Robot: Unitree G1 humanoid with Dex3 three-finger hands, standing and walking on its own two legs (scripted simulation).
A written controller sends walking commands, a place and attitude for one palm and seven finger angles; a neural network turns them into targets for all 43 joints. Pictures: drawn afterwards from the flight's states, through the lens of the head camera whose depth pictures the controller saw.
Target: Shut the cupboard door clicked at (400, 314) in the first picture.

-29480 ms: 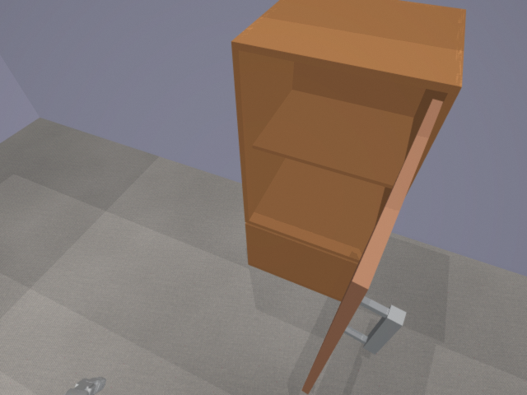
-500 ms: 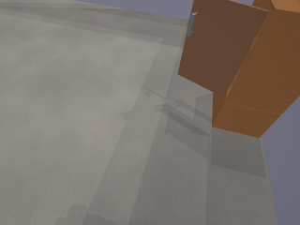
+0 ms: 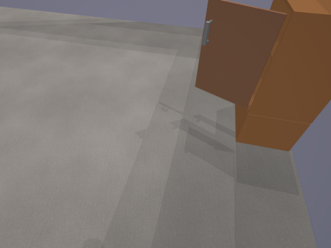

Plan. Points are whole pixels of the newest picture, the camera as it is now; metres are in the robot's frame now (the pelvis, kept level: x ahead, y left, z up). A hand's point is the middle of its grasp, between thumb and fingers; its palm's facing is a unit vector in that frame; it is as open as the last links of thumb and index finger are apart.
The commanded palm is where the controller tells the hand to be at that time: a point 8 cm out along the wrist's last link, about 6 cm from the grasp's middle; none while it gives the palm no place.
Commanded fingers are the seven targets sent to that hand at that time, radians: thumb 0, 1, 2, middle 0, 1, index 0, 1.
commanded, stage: let the arm hang, fingers relaxed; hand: left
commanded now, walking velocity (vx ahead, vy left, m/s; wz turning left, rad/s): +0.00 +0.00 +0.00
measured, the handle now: (207, 32) +1.25 -0.19 -0.01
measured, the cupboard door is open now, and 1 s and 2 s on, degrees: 66 66 66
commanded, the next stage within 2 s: look to check the result in 0.22 s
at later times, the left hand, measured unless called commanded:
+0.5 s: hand out of the picture -0.02 +0.17 -0.17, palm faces +0.01 -0.98 -0.20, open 7.4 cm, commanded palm none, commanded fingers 0.00 0.90 0.90 -0.20 -0.30 -0.20 -0.30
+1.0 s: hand out of the picture +0.06 +0.19 -0.17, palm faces -0.02 -0.97 -0.23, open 7.4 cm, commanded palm none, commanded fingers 0.00 0.90 0.90 -0.20 -0.30 -0.20 -0.30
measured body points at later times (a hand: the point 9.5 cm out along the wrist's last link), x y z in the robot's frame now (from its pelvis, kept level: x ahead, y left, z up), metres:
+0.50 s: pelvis +0.01 +0.00 +0.00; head +0.02 +0.00 +0.45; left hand -0.02 +0.22 -0.16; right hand -0.01 -0.23 -0.16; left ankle +0.04 +0.06 -0.74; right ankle +0.00 -0.13 -0.74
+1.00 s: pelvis +0.03 +0.00 +0.00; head +0.05 +0.00 +0.45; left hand +0.06 +0.24 -0.15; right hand +0.05 -0.26 -0.15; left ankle +0.04 +0.06 -0.74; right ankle +0.00 -0.13 -0.74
